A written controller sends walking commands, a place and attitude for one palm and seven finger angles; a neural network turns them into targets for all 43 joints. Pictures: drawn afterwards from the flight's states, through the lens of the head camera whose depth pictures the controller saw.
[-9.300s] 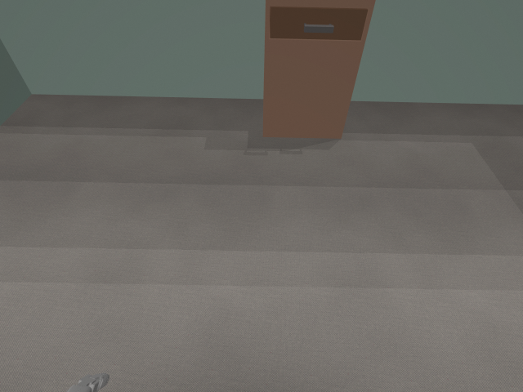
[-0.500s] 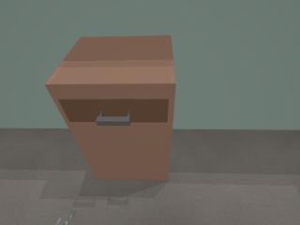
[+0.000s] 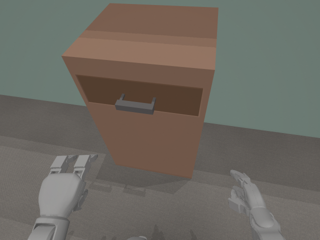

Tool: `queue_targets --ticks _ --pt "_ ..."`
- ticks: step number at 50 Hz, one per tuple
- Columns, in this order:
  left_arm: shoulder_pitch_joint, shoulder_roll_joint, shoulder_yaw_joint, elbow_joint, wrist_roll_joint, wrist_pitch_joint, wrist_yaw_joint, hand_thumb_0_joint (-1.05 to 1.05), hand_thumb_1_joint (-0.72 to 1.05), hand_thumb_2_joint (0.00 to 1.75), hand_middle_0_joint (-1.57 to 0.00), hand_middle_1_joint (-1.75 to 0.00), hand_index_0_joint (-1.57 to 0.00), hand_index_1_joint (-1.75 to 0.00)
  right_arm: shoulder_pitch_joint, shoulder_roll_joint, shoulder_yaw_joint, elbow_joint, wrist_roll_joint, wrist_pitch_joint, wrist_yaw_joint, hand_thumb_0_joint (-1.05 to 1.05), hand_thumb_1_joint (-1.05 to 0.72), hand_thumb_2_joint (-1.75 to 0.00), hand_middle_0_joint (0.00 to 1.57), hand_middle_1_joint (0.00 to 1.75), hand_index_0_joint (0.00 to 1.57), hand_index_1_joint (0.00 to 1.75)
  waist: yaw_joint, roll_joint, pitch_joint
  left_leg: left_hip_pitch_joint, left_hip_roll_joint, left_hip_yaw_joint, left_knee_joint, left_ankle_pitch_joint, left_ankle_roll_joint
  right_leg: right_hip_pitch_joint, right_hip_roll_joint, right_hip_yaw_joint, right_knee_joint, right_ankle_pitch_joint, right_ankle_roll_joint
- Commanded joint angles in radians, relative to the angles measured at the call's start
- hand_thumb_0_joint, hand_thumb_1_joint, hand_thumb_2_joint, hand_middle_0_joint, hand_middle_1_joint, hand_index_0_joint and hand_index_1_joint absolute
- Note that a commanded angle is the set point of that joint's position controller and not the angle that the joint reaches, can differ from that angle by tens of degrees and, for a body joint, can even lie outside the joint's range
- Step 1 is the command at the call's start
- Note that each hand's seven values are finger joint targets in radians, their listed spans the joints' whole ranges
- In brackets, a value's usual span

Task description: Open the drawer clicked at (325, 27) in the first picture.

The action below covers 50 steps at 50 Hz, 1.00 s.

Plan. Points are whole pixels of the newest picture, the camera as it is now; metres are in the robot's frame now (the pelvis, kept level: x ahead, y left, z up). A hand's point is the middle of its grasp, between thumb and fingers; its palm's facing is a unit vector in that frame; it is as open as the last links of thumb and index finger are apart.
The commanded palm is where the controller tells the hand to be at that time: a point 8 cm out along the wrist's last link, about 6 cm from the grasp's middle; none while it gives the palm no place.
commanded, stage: raise the hand with hooked fingers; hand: left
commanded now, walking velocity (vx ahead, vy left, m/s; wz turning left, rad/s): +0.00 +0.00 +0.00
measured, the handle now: (136, 102) +0.56 +0.19 -0.04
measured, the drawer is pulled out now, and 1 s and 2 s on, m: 0.00 0.00 0.00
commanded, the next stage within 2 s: move the hooked fingers above the handle in 1.24 s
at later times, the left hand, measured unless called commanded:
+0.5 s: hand (77, 143) +0.29 +0.26 +0.08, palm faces +0.13 -0.11 -0.99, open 12.9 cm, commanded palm +0.27 +0.26 +0.13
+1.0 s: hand (68, 121) +0.33 +0.28 +0.12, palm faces +0.01 -0.09 -1.00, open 13.8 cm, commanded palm +0.30 +0.28 +0.17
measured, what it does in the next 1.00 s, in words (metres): stands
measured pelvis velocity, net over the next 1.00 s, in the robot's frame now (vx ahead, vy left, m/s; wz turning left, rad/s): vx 0.01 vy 0.04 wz -0.01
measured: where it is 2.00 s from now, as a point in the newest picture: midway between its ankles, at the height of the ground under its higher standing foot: outside the picture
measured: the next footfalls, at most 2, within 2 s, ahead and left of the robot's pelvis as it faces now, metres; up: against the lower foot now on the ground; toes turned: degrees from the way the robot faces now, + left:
none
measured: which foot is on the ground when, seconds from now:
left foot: down 0.00-1.00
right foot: down 0.00-1.00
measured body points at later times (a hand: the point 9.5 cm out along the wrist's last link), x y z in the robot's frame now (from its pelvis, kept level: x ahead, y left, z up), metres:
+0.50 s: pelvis +0.02 +0.03 +0.03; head +0.05 +0.01 +0.48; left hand +0.28 +0.26 +0.13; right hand +0.20 -0.22 -0.08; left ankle -0.01 +0.13 -0.69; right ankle +0.03 -0.07 -0.69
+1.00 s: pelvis +0.01 +0.04 +0.05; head +0.03 +0.01 +0.49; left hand +0.32 +0.28 +0.18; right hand +0.19 -0.17 -0.07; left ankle -0.01 +0.13 -0.69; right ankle +0.03 -0.07 -0.69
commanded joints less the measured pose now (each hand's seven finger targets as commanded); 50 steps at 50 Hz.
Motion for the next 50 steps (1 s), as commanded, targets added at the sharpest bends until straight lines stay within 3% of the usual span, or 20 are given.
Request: queue_targets --ticks 1,3,5,6,10,11,13,17,22,25,29,35,42,46,50 --pt "-0.143 0.077 0.031 -0.167 -0.028 0.040 -0.002 0.00 0.11 0.56 -0.26 -0.81 -0.26 -0.81 -0.022 -0.105 -0.035 -0.128 0.012 -0.032 -0.007 0.00 -0.90 -0.90 0.20 0.30 0.20 0.30 -0.095 -0.062 -0.219 0.088 -0.062 -0.041 -0.100 0.238 0.048 0.222 -0.012 0.218 -0.230 0.264 0.030" --pt "-0.051 0.101 0.051 -0.151 -0.049 0.130 -0.054 0.00 0.06 0.54 -0.26 -0.84 -0.26 -0.84 -0.027 -0.106 -0.028 -0.147 0.036 -0.008 -0.008 0.00 -0.90 -0.90 0.20 0.30 0.20 0.30 -0.052 -0.099 -0.241 0.072 -0.058 -0.028 -0.163 0.286 0.038 0.361 -0.010 0.212 -0.239 0.372 0.034" --pt "0.013 0.132 0.082 -0.149 -0.068 0.181 -0.101 0.00 0.01 0.52 -0.26 -0.87 -0.26 -0.87 -0.047 -0.105 -0.007 -0.154 0.057 -0.002 -0.011 0.00 -0.90 -0.90 0.20 0.30 0.20 0.30 -0.022 -0.121 -0.237 0.074 -0.056 -0.025 -0.209 0.323 0.030 0.452 -0.007 0.225 -0.241 0.452 0.034" --pt "0.016 0.132 0.069 -0.165 -0.074 0.191 -0.119 0.00 -0.01 0.51 -0.27 -0.88 -0.27 -0.88 -0.044 -0.099 0.003 -0.154 0.063 0.000 -0.012 0.00 -0.90 -0.90 0.20 0.30 0.20 0.30 -0.020 -0.116 -0.217 0.076 -0.053 -0.025 -0.231 0.334 0.027 0.477 -0.013 0.217 -0.239 0.478 0.036" --pt "-0.061 0.172 0.110 -0.240 -0.064 0.173 -0.147 0.00 -0.10 0.47 -0.27 -0.94 -0.27 -0.94 -0.047 -0.106 0.005 -0.141 0.054 0.000 -0.023 0.00 -0.90 -0.90 0.20 0.30 0.20 0.30 -0.021 -0.101 -0.149 0.120 -0.039 -0.023 -0.280 0.357 0.032 0.489 -0.014 0.204 -0.273 0.490 0.033" --pt "-0.100 0.174 0.108 -0.256 -0.055 0.164 -0.140 0.00 -0.13 0.46 -0.27 -0.96 -0.27 -0.96 -0.038 -0.105 0.003 -0.138 0.051 0.001 -0.024 0.00 -0.90 -0.90 0.20 0.30 0.20 0.30 -0.026 -0.072 -0.149 0.131 -0.040 -0.025 -0.288 0.354 0.033 0.481 -0.016 0.198 -0.277 0.465 0.032" --pt "-0.184 0.173 0.108 -0.310 -0.041 0.131 -0.123 0.00 -0.17 0.44 -0.28 -0.99 -0.28 -0.99 -0.017 -0.105 -0.014 -0.129 0.042 -0.005 -0.025 0.00 -0.90 -0.90 0.20 0.30 0.20 0.30 -0.035 0.007 -0.193 0.197 -0.036 -0.028 -0.288 0.395 0.036 0.470 -0.016 0.179 -0.278 0.468 0.025" --pt "-0.284 0.173 0.107 -0.319 -0.050 0.090 -0.089 0.00 -0.27 0.40 -0.28 -1.05 -0.28 -1.05 0.013 -0.113 -0.037 -0.102 0.038 -0.015 -0.031 0.00 -0.90 -0.90 0.20 0.30 0.20 0.30 -0.064 0.065 -0.224 0.288 -0.032 -0.033 -0.279 0.439 0.036 0.409 -0.010 0.150 -0.287 0.432 0.021" --pt "-0.332 0.161 0.077 -0.254 -0.071 0.130 -0.116 0.00 -0.38 0.35 -0.29 -1.12 -0.29 -1.12 0.011 -0.126 -0.052 -0.083 0.056 -0.008 -0.030 0.00 -0.90 -0.90 0.20 0.30 0.20 0.30 -0.063 0.028 -0.203 0.319 -0.016 -0.037 -0.308 0.494 0.026 0.404 -0.007 0.107 -0.303 0.422 0.024" --pt "-0.375 0.156 0.050 -0.199 -0.080 0.188 -0.174 0.00 -0.45 0.32 -0.30 -1.17 -0.30 -1.17 0.000 -0.132 -0.046 -0.083 0.077 0.007 -0.029 0.00 -0.90 -0.90 0.20 0.30 0.20 0.30 -0.059 0.012 -0.152 0.331 -0.005 -0.044 -0.346 0.522 0.017 0.409 -0.004 0.089 -0.329 0.399 0.026" --pt "-0.479 0.205 0.045 -0.155 -0.085 0.229 -0.254 0.00 -0.50 0.30 -0.30 -1.20 -0.30 -1.20 -0.002 -0.132 -0.026 -0.094 0.087 0.025 -0.039 0.00 -0.90 -0.90 0.20 0.30 0.20 0.30 -0.052 -0.022 -0.106 0.331 -0.008 -0.036 -0.395 0.480 0.019 0.459 -0.008 0.076 -0.364 0.368 0.029" --pt "-0.651 0.274 0.085 -0.176 -0.081 0.186 -0.322 0.00 -0.50 0.30 -0.30 -1.20 -0.30 -1.20 0.004 -0.126 -0.013 -0.088 0.081 0.034 -0.048 0.00 -0.90 -0.90 0.20 0.30 0.20 0.30 -0.048 0.062 -0.144 0.404 -0.004 -0.046 -0.428 0.522 0.014 0.501 -0.002 0.074 -0.397 0.368 0.022" --pt "-0.797 0.294 0.076 -0.098 -0.110 0.138 -0.376 0.00 -0.50 0.30 -0.30 -1.20 -0.30 -1.20 0.029 -0.128 -0.010 -0.065 0.089 0.032 -0.052 0.00 -0.90 -0.90 0.20 0.30 0.20 0.30 -0.063 0.046 -0.121 0.412 -0.007 -0.050 -0.457 0.490 0.008 0.504 -0.002 0.055 -0.432 0.341 0.024" --pt "-0.684 0.255 0.061 -0.065 -0.131 0.120 -0.416 0.00 -0.50 0.30 -0.30 -1.20 -0.30 -1.20 0.045 -0.134 -0.017 -0.074 0.090 0.032 -0.038 0.00 -0.90 -0.90 0.20 0.30 0.20 0.30 -0.046 0.010 -0.140 0.405 -0.009 -0.046 -0.454 0.547 0.007 0.532 -0.003 0.055 -0.431 0.382 0.026" --pt "-0.663 0.275 0.095 -0.118 -0.143 0.078 -0.421 0.00 -0.50 0.30 -0.30 -1.20 -0.30 -1.20 0.042 -0.144 -0.024 -0.082 0.086 0.031 -0.030 0.00 -0.90 -0.90 0.20 0.30 0.20 0.30 -0.039 0.001 -0.138 0.388 -0.007 -0.050 -0.456 0.554 0.009 0.535 0.000 0.063 -0.433 0.395 0.027"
